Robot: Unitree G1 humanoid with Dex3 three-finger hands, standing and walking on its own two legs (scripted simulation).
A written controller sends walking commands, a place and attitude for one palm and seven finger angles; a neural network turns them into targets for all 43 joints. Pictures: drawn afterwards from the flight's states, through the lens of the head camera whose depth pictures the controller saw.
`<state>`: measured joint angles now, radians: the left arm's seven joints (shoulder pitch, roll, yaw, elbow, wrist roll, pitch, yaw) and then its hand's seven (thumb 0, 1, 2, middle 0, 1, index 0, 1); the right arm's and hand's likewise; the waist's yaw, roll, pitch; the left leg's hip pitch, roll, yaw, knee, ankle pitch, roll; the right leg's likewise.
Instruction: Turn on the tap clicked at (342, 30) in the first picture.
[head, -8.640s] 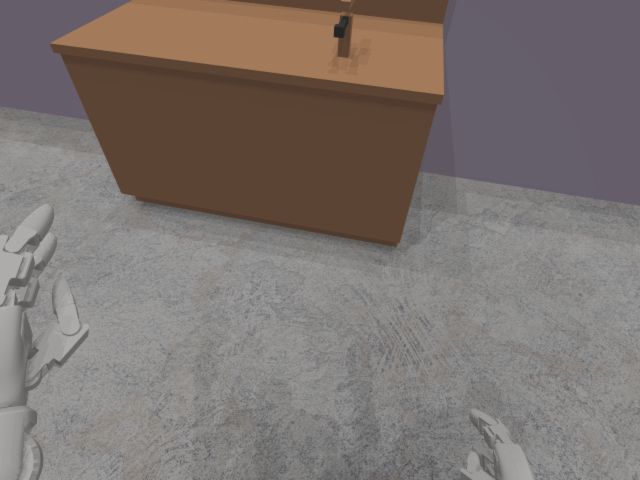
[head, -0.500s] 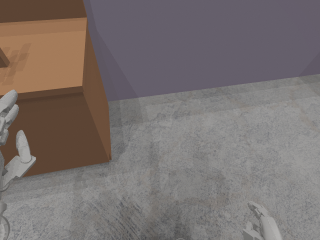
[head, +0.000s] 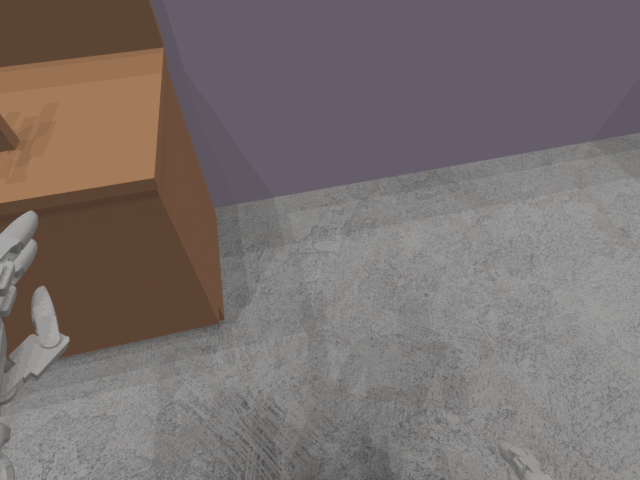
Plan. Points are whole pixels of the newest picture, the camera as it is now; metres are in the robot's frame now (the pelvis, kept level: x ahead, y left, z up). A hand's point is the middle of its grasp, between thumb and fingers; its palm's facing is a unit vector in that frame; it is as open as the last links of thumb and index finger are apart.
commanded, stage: take the last steps up to it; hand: left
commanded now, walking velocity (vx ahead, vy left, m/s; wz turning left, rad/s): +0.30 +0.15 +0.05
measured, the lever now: out of the picture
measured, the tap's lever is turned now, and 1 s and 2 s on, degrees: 0 0 0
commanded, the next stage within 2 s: come to a stop and stand still in 0.90 s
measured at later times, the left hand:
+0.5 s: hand (55, 304) +0.25 +0.27 +0.15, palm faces +0.41 -0.78 -0.47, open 7.4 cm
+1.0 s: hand (43, 200) +0.38 +0.34 +0.17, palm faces +0.34 -0.79 -0.51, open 7.4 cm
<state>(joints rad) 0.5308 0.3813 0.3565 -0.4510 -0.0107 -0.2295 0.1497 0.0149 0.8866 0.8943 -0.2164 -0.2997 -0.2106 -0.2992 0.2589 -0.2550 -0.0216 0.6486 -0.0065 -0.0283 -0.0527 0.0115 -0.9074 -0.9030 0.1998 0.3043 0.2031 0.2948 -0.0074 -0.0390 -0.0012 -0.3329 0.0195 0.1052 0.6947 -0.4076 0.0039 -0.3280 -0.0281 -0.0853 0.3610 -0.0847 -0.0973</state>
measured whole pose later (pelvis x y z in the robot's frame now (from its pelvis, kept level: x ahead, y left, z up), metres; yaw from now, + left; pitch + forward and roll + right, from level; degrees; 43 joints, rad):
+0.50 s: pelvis +0.05 +0.03 -0.01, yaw +3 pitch +0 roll +2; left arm 0.47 0.33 0.34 -0.45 -0.01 -0.27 0.12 0.02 0.89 0.89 -0.21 -0.30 -0.21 -0.30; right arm 0.17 -0.20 0.00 0.68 0.00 -0.04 -0.02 0.01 -0.91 -0.90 0.20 0.30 0.20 0.29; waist 0.01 0.03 0.08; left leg -0.55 0.08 0.05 1.11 -0.29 -0.03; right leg -0.26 -0.07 -0.17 0.54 -0.28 -0.04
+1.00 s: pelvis +0.16 +0.11 -0.01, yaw -1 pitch +1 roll +0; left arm 0.54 0.42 0.39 -0.58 -0.03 -0.24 0.14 0.02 0.89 0.89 -0.21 -0.30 -0.21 -0.30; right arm 0.21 -0.13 0.02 0.61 0.01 -0.09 -0.04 0.01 -0.90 -0.90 0.20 0.30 0.20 0.30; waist -0.01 0.02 0.06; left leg -0.24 0.05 0.20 0.53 -0.31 0.03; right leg -0.39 -0.06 -0.18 0.69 -0.36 0.02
